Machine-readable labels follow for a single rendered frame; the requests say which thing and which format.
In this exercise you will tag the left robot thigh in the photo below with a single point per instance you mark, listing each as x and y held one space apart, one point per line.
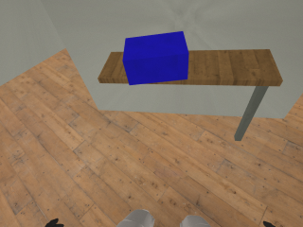
137 218

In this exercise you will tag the robot thigh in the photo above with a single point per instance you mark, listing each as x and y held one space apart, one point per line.
137 218
194 221

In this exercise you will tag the table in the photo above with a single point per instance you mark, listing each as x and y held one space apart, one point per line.
232 67

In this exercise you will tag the right robot thigh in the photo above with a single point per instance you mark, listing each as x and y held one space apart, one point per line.
194 221

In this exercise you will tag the carton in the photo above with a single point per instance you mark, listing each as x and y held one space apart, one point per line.
156 58

